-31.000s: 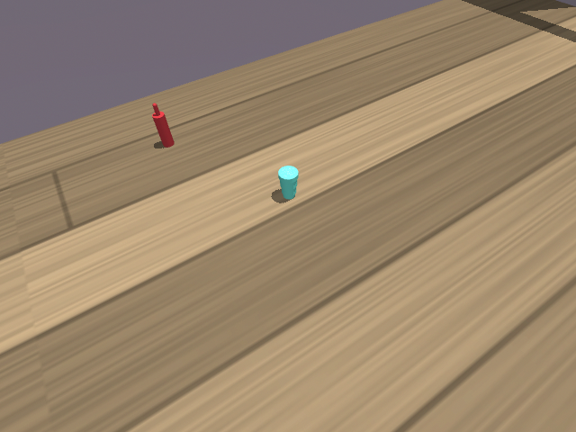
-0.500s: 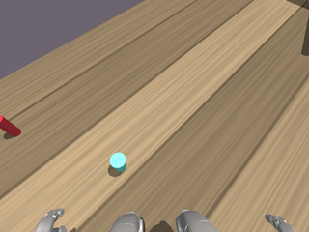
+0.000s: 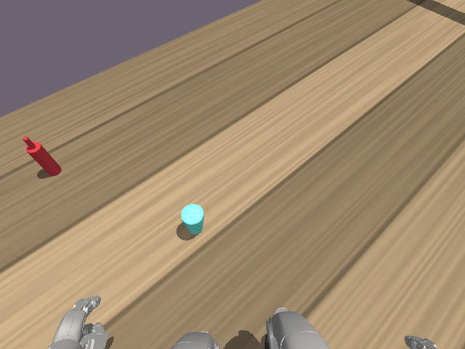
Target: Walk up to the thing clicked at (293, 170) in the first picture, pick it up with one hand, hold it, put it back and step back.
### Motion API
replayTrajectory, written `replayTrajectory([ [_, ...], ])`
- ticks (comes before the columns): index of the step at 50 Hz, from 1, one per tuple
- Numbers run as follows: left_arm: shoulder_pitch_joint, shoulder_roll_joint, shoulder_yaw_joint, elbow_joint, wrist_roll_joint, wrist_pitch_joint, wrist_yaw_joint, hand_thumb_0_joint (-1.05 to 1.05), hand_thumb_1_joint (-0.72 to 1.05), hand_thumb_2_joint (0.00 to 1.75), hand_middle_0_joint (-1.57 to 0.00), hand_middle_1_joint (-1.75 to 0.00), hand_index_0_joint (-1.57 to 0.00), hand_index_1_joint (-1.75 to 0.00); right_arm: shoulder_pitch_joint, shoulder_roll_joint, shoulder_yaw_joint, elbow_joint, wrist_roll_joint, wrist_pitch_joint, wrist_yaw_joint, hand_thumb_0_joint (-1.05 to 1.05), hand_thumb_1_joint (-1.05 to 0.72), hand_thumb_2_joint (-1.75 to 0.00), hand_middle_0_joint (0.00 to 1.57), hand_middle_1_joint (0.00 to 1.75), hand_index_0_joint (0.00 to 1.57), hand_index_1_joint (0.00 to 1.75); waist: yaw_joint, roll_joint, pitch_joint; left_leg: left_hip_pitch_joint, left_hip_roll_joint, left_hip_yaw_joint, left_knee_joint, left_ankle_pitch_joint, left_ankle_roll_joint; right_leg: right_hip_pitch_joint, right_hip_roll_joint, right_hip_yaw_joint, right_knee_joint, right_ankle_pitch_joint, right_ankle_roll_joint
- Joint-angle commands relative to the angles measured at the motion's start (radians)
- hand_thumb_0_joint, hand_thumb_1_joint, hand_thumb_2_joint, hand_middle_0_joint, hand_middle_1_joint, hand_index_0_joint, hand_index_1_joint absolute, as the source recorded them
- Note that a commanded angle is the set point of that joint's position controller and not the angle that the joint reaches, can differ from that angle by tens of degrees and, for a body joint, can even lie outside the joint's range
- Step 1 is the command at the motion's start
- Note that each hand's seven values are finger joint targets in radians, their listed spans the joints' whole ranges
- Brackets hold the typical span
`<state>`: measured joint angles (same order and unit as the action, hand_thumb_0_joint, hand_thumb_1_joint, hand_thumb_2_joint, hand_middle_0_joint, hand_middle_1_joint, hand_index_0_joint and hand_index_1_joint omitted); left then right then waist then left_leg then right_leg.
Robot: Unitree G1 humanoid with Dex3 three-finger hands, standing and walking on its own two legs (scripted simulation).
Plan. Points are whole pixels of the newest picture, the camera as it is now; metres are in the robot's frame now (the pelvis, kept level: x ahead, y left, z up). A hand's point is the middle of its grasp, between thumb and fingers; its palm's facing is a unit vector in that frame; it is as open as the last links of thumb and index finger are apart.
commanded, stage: step back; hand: left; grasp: from the side
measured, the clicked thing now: (194, 221) +0.61 +0.18 -0.68
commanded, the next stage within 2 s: none
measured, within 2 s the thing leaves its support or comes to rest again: neither
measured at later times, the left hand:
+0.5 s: hand out of the picture -0.09 +0.23 -0.13, palm faces -0.06 -0.91 -0.41, open 7.4 cm
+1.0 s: hand out of the picture -0.24 +0.23 -0.15, palm faces -0.06 -0.92 -0.38, open 7.4 cm
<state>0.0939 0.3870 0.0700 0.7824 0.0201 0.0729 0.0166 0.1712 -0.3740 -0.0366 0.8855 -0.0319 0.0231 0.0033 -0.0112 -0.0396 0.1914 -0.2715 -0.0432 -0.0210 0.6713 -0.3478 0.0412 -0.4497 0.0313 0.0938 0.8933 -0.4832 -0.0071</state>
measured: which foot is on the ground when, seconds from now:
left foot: down 0.00-0.38, up 0.40-0.66, down 0.68-1.00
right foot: up 0.00-0.32, down 0.34-0.70, up 0.72-1.00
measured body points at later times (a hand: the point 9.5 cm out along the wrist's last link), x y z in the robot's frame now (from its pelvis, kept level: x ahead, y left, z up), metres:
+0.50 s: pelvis -0.17 -0.03 +0.01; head -0.13 -0.05 +0.45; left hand -0.09 +0.28 -0.10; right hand -0.08 -0.36 -0.12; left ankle -0.11 +0.10 -0.65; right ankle -0.16 -0.15 -0.72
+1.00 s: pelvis -0.36 -0.04 +0.00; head -0.30 -0.03 +0.44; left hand -0.24 +0.28 -0.12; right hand -0.23 -0.36 -0.10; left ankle -0.25 +0.09 -0.72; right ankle -0.40 -0.18 -0.71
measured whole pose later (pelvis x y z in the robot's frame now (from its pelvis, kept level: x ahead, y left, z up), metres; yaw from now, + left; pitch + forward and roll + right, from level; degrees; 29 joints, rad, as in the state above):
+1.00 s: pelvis -0.36 -0.04 +0.00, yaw -3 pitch -2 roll -1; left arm 0.16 0.40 0.07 0.84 0.02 0.06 0.00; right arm 0.11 -0.39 -0.03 0.81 -0.04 0.03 -0.01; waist 0.02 -0.01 0.15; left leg -0.43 0.06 0.02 0.66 -0.20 0.00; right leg -0.26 0.02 0.06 0.78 -0.48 0.00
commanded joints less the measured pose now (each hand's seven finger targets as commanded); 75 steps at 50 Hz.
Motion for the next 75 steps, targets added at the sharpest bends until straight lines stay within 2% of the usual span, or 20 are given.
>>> replayTrajectory([
  [1, 0.041, 0.175, 0.061, -0.054, -0.023, -0.028, 0.021, 0.00, 0.90, 0.90, -0.20, -0.30, -0.20, -0.30, -0.067, -0.265, -0.074, -0.094, -0.004, -0.030, -0.034, 0.00, -0.90, -0.90, 0.20, 0.30, 0.20, 0.30, 0.034, 0.146, -0.186, 0.047, 0.303, -0.264, -0.259, 0.569, 0.165, -0.060, 0.086, 0.125, 0.382, -0.050, -0.022],
  [10, 0.088, 0.170, 0.060, -0.043, -0.003, -0.035, 0.004, 0.00, 0.90, 0.90, -0.20, -0.30, -0.20, -0.30, 0.003, -0.255, -0.088, -0.128, 0.002, -0.022, -0.037, 0.00, -0.90, -0.90, 0.20, 0.30, 0.20, 0.30, -0.028, 0.205, -0.240, 0.194, 0.308, -0.215, -0.220, 0.493, 0.221, 0.001, 0.029, 0.022, 0.103, -0.045, 0.048],
  [16, 0.286, 0.165, 0.071, 0.050, 0.006, -0.043, -0.017, 0.00, 0.90, 0.90, -0.20, -0.30, -0.20, -0.30, -0.079, -0.288, -0.092, -0.155, 0.007, 0.008, -0.024, 0.00, -0.90, -0.90, 0.20, 0.30, 0.20, 0.30, 0.052, 0.245, -0.299, -0.019, 0.262, -0.184, -0.199, 0.207, 0.106, 0.320, -0.007, -0.101, -0.402, 0.152, -0.027],
  [18, 0.251, 0.285, 0.108, 0.020, 0.031, -0.049, -0.018, 0.00, 0.90, 0.90, -0.20, -0.30, -0.20, -0.30, -0.074, -0.188, -0.067, -0.174, 0.023, 0.009, -0.022, 0.00, -0.90, -0.90, 0.20, 0.30, 0.20, 0.30, 0.056, -0.100, -0.211, -0.343, 0.013, -0.101, 0.073, -0.120, -0.023, 0.335, -0.264, 0.332, -0.547, 0.058, -0.133],
  [19, 0.149, 0.388, 0.121, -0.029, 0.031, -0.045, -0.015, 0.00, 0.90, 0.90, -0.20, -0.30, -0.20, -0.30, -0.124, -0.206, -0.078, -0.178, 0.020, 0.011, -0.042, 0.00, -0.90, -0.90, 0.20, 0.30, 0.20, 0.30, 0.096, -0.270, -0.141, -0.255, -0.049, -0.080, 0.351, -0.255, -0.055, 0.019, -0.461, 0.506, -0.656, 0.014, -0.291],
  [20, 0.075, 0.352, 0.109, -0.060, 0.026, -0.054, -0.009, 0.00, 0.90, 0.90, -0.20, -0.30, -0.20, -0.30, -0.109, -0.242, -0.086, -0.162, 0.021, 0.015, -0.042, 0.00, -0.90, -0.90, 0.20, 0.30, 0.20, 0.30, 0.054, -0.199, -0.076, -0.206, -0.023, -0.169, 0.494, -0.212, -0.063, -0.098, -0.465, 0.482, -0.669, 0.050, -0.300],
  [23, -0.065, 0.237, 0.085, -0.079, 0.026, -0.057, 0.004, 0.00, 0.90, 0.90, -0.20, -0.30, -0.20, -0.30, 0.033, -0.210, -0.072, -0.101, 0.031, 0.004, -0.037, 0.00, -0.90, -0.90, 0.20, 0.30, 0.20, 0.30, -0.033, -0.101, -0.103, -0.174, -0.086, -0.128, 0.561, -0.083, -0.053, -0.002, -0.254, 0.103, -0.507, 0.369, -0.176],
  [30, 0.076, 0.229, 0.073, -0.074, 0.023, -0.042, 0.016, 0.00, 0.90, 0.90, -0.20, -0.30, -0.20, -0.30, 0.025, -0.184, -0.058, -0.105, 0.013, -0.011, -0.035, 0.00, -0.90, -0.90, 0.20, 0.30, 0.20, 0.30, 0.065, -0.165, -0.202, -0.167, -0.001, -0.011, 0.086, -0.168, -0.056, 0.361, -0.287, 0.110, -0.377, 0.584, -0.183],
  [33, 0.054, 0.229, 0.056, -0.085, 0.003, -0.024, 0.008, 0.00, 0.90, 0.90, -0.20, -0.30, -0.20, -0.30, 0.123, -0.191, -0.067, -0.058, 0.008, -0.019, -0.033, 0.00, -0.90, -0.90, 0.20, 0.30, 0.20, 0.30, 0.016, -0.127, -0.253, 0.025, 0.010, 0.025, -0.257, 0.121, -0.027, 0.291, -0.245, 0.072, -0.260, 0.566, -0.125],
  [34, 0.073, 0.196, 0.043, -0.090, 0.001, -0.020, 0.004, 0.00, 0.90, 0.90, -0.20, -0.30, -0.20, -0.30, 0.119, -0.238, -0.083, -0.057, -0.003, -0.021, -0.035, 0.00, -0.90, -0.90, 0.20, 0.30, 0.20, 0.30, 0.023, -0.028, -0.262, 0.111, 0.124, -0.137, -0.279, 0.184, 0.011, 0.153, -0.190, 0.046, -0.199, 0.410, -0.075],
  [36, -0.037, 0.205, 0.062, -0.111, 0.001, -0.022, 0.020, 0.00, 0.90, 0.90, -0.20, -0.30, -0.20, -0.30, 0.050, -0.405, -0.112, -0.097, -0.005, -0.017, -0.022, 0.00, -0.90, -0.90, 0.20, 0.30, 0.20, 0.30, -0.043, 0.270, -0.209, -0.061, 0.468, -0.559, -0.357, 0.397, 0.275, 0.018, 0.011, -0.010, 0.189, -0.187, 0.005],
  [40, 0.062, 0.197, 0.064, -0.042, -0.015, -0.013, 0.015, 0.00, 0.90, 0.90, -0.20, -0.30, -0.20, -0.30, -0.058, -0.277, -0.072, -0.109, -0.006, -0.027, -0.044, 0.00, -0.90, -0.90, 0.20, 0.30, 0.20, 0.30, 0.051, 0.132, -0.187, -0.043, 0.313, -0.237, -0.235, 0.546, 0.190, -0.011, 0.054, 0.089, 0.427, -0.038, -0.012],
  [47, 0.086, 0.168, 0.047, -0.019, 0.002, -0.046, -0.005, 0.00, 0.90, 0.90, -0.20, -0.30, -0.20, -0.30, 0.002, -0.275, -0.085, -0.112, -0.010, -0.008, -0.034, 0.00, -0.90, -0.90, 0.20, 0.30, 0.20, 0.30, -0.008, 0.232, -0.277, 0.164, 0.288, -0.203, -0.177, 0.359, 0.183, 0.079, -0.016, -0.050, -0.155, -0.026, 0.017],
  [50, 0.222, 0.171, 0.054, 0.071, 0.010, -0.066, -0.007, 0.00, 0.90, 0.90, -0.20, -0.30, -0.20, -0.30, -0.039, -0.286, -0.082, -0.115, -0.001, 0.016, -0.021, 0.00, -0.90, -0.90, 0.20, 0.30, 0.20, 0.30, 0.046, 0.224, -0.308, 0.022, 0.245, -0.150, -0.131, 0.131, 0.116, 0.299, 0.012, -0.115, -0.483, 0.149, -0.025],
  [53, 0.091, 0.397, 0.106, 0.023, 0.036, -0.071, -0.004, 0.00, 0.90, 0.90, -0.20, -0.30, -0.20, -0.30, -0.126, -0.218, -0.075, -0.143, -0.001, 0.016, -0.035, 0.00, -0.90, -0.90, 0.20, 0.30, 0.20, 0.30, 0.089, -0.182, -0.117, -0.235, 0.013, -0.148, 0.342, -0.230, -0.049, -0.046, -0.462, 0.561, -0.678, -0.229, -0.283],
  [56, -0.034, 0.271, 0.074, 0.002, 0.030, -0.090, 0.008, 0.00, 0.90, 0.90, -0.20, -0.30, -0.20, -0.30, -0.029, -0.221, -0.073, -0.073, 0.021, 0.001, -0.024, 0.00, -0.90, -0.90, 0.20, 0.30, 0.20, 0.30, -0.003, -0.030, -0.082, -0.238, -0.034, -0.142, 0.441, -0.073, -0.045, 0.027, -0.279, 0.218, -0.534, 0.043, -0.192],
  [61, 0.063, 0.281, 0.084, 0.039, 0.040, -0.099, -0.006, 0.00, 0.90, 0.90, -0.20, -0.30, -0.20, -0.30, -0.039, -0.205, -0.065, -0.055, -0.001, -0.026, 0.001, 0.00, -0.90, -0.90, 0.20, 0.30, 0.20, 0.30, 0.069, -0.156, -0.119, -0.188, 0.036, -0.036, 0.099, -0.160, -0.062, 0.179, -0.272, 0.206, -0.543, -0.216, -0.175],
  [64, 0.057, 0.254, 0.055, 0.049, 0.027, -0.081, -0.014, 0.00, 0.90, 0.90, -0.20, -0.30, -0.20, -0.30, 0.050, -0.190, -0.077, 0.012, -0.001, -0.050, 0.001, 0.00, -0.90, -0.90, 0.20, 0.30, 0.20, 0.30, 0.017, -0.099, -0.147, 0.123, 0.006, 0.009, -0.250, -0.043, -0.026, 0.067, -0.230, 0.120, -0.428, -0.122, -0.128],
  [67, 0.015, 0.232, 0.048, 0.061, 0.007, -0.081, -0.011, 0.00, 0.90, 0.90, -0.20, -0.30, -0.20, -0.30, 0.069, -0.366, -0.110, 0.006, -0.010, -0.068, -0.004, 0.00, -0.90, -0.90, 0.20, 0.30, 0.20, 0.30, -0.032, 0.163, -0.119, 0.034, 0.390, -0.647, -0.491, -0.506, 0.205, -0.107, -0.070, -0.030, -0.012, -0.111, -0.011],
  [75, 0.131, 0.182, 0.051, 0.152, 0.004, -0.100, -0.034, 0.00, 0.90, 0.90, -0.20, -0.30, -0.20, -0.30, -0.023, -0.258, -0.078, 0.004, -0.007, -0.058, 0.001, 0.00, -0.90, -0.90, 0.20, 0.30, 0.20, 0.30, 0.041, 0.193, -0.123, -0.146, 0.226, -0.239, -0.361, -0.286, 0.100, 0.266, -0.033, -0.129, -0.312, 0.108, -0.015],
])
